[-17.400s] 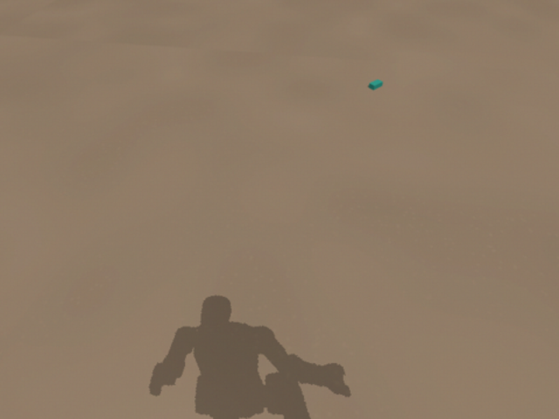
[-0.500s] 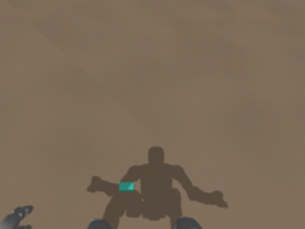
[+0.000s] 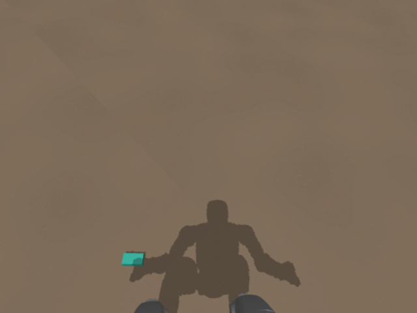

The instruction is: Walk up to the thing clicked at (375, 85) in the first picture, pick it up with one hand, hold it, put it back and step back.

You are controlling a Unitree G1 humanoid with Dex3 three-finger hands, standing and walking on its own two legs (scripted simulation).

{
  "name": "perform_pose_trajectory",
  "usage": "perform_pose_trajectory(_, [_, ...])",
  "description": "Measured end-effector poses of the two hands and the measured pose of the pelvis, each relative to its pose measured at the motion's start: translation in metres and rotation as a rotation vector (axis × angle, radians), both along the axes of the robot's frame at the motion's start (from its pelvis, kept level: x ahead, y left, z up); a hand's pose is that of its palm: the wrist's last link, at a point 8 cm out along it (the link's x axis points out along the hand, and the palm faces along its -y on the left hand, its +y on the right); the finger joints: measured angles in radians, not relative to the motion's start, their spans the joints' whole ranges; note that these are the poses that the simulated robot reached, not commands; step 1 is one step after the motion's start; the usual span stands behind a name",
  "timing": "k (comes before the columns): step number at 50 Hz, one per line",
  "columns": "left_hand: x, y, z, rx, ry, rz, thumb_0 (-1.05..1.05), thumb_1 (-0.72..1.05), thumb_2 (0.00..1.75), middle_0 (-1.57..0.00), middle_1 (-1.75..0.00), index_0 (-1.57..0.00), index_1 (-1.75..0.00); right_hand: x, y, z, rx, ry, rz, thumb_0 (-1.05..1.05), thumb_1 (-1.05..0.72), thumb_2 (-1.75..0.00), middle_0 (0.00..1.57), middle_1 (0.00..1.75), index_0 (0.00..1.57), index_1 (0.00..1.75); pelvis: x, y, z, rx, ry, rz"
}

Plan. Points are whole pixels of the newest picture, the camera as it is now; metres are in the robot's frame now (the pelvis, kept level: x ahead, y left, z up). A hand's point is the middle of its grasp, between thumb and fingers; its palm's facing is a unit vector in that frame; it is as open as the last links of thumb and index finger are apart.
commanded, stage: walk up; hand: left
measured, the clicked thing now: (133, 259) +0.42 +0.27 -0.73
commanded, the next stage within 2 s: stand in 1.88 s
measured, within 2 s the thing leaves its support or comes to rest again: neither
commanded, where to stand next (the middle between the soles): +0.08 +0.02 m, yaw +2 degrees
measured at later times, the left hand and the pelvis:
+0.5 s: hand out of the picture +0.03 +0.27 -0.14, palm faces +0.04 -0.85 -0.52, open 7.4 cm; pelvis +0.02 -0.04 +0.00, yaw +4 degrees
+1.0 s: hand out of the picture +0.10 +0.27 -0.14, palm faces +0.03 -0.92 -0.38, open 7.4 cm; pelvis +0.02 -0.01 +0.02, yaw +3 degrees
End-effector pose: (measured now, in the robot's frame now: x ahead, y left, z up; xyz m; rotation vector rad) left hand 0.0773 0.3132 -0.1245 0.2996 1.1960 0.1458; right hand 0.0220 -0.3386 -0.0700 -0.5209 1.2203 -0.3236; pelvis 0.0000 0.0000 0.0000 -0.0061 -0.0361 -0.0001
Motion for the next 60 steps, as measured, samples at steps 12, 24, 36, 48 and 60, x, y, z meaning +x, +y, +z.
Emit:
perform_pose_trajectory(12, [-0.031,-0.055,0.027,0.137,0.014,0.08,0.0,0.9,0.9,-0.21,-0.3,-0.21,-0.3,0.079,-0.062,-0.035,0.116,-0.032,0.048,0.01,-0.9,-0.89,0.2,0.3,0.2,0.3,0.015,-0.061,-0.002,0.0,0.011,0.033])
perform_pose_trajectory(24, [-0.057,-0.01,0.037,0.236,0.071,0.127,0.0,0.9,0.9,-0.21,-0.3,-0.21,-0.3,0.146,-0.007,-0.046,0.203,-0.073,0.155,0.01,-0.91,-0.89,0.2,0.3,0.2,0.3,0.018,-0.043,-0.004,0.027,0.033,0.066])
perform_pose_trajectory(36, [-0.028,-0.008,0.022,0.154,-0.016,0.101,0.0,0.9,0.9,-0.21,-0.3,-0.2,-0.3,0.142,0.027,-0.041,0.232,-0.105,0.126,0.01,-0.9,-0.89,0.2,0.3,0.2,0.3,0.018,-0.024,-0.003,-0.007,0.0,0.069])
perform_pose_trajectory(48, [0.009,-0.001,0.024,0.081,-0.045,0.07,0.0,0.9,0.9,-0.21,-0.3,-0.2,-0.3,0.096,0.035,-0.023,0.203,-0.011,0.054,0.01,-0.9,-0.89,0.2,0.3,0.2,0.3,0.017,-0.006,0.015,-0.011,-0.004,0.057])
perform_pose_trajectory(60, [0.008,-0.011,0.04,0.08,-0.01,0.06,0.0,0.9,0.9,-0.21,-0.3,-0.2,-0.3,0.101,0.033,-0.015,0.237,-0.038,0.03,0.01,-0.9,-0.89,0.2,0.3,0.2,0.3,0.014,-0.011,0.029,0.001,-0.011,0.048])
